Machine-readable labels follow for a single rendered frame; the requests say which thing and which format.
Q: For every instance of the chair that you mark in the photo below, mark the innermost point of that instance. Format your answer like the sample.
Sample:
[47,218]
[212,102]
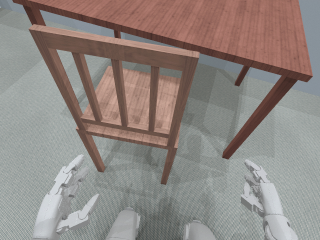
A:
[127,105]

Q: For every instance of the right robot thigh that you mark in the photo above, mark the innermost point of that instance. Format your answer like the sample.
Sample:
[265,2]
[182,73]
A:
[197,231]

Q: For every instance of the robot right forearm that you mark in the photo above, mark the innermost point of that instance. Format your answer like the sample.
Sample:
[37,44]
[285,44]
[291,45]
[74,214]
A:
[278,227]

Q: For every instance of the table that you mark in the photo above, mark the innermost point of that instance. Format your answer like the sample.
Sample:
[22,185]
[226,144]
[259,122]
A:
[263,34]

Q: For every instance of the left robot hand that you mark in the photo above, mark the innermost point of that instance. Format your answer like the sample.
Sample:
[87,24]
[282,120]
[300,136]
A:
[56,203]

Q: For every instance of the robot left shin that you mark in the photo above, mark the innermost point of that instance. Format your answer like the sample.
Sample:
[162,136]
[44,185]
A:
[129,208]

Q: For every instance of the right robot hand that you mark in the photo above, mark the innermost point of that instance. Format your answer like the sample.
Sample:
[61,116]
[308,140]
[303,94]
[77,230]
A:
[263,189]

